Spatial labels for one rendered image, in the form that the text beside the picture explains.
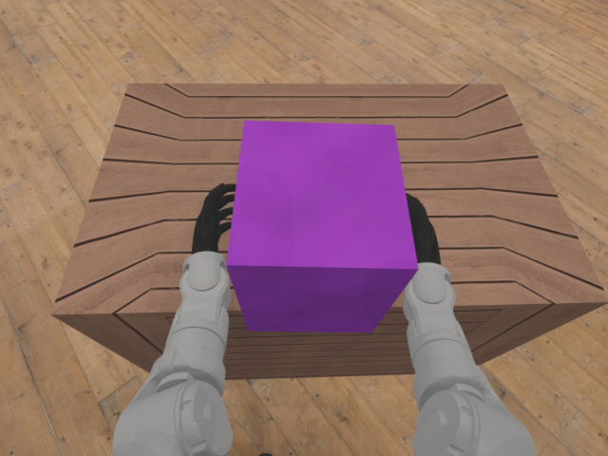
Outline right robot upper arm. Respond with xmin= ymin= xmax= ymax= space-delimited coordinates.
xmin=412 ymin=389 xmax=537 ymax=456

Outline left robot forearm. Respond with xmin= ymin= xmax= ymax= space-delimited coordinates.
xmin=113 ymin=251 xmax=231 ymax=456

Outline carton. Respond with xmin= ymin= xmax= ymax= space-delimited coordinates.
xmin=226 ymin=121 xmax=419 ymax=333

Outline left robot hand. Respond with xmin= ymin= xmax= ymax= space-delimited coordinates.
xmin=192 ymin=183 xmax=236 ymax=255

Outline right robot forearm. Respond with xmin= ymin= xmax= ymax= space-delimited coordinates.
xmin=403 ymin=262 xmax=516 ymax=419

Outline pedestal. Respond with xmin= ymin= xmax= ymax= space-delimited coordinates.
xmin=51 ymin=84 xmax=608 ymax=380

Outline left robot upper arm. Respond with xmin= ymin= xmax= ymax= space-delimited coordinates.
xmin=113 ymin=380 xmax=234 ymax=456

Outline right robot hand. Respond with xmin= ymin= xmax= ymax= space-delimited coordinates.
xmin=406 ymin=193 xmax=441 ymax=265

